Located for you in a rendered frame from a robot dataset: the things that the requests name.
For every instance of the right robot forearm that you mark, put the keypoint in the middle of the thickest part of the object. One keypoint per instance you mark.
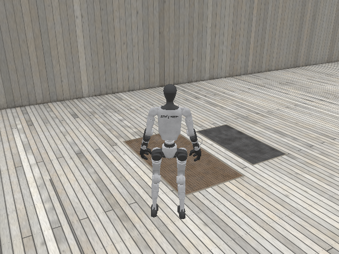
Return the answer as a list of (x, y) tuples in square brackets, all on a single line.
[(194, 141)]

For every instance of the robot left upper arm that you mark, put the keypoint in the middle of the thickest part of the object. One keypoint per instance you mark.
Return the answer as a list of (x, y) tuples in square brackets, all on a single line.
[(150, 120)]

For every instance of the left robot hand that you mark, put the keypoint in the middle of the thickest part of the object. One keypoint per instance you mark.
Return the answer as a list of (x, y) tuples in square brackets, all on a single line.
[(146, 151)]

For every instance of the robot right upper arm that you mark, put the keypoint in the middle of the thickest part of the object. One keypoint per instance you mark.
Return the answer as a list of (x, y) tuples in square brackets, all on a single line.
[(188, 120)]

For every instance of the humanoid robot head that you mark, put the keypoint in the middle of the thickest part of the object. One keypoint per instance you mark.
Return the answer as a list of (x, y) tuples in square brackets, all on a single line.
[(169, 93)]

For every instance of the right robot hand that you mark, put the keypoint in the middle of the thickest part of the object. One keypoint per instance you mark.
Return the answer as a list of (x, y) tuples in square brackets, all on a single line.
[(197, 153)]

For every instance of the left robot foot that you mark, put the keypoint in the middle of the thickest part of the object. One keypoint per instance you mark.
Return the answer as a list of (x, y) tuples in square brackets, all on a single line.
[(154, 212)]

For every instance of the left robot forearm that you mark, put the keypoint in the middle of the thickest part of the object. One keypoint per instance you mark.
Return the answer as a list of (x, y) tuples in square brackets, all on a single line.
[(145, 141)]

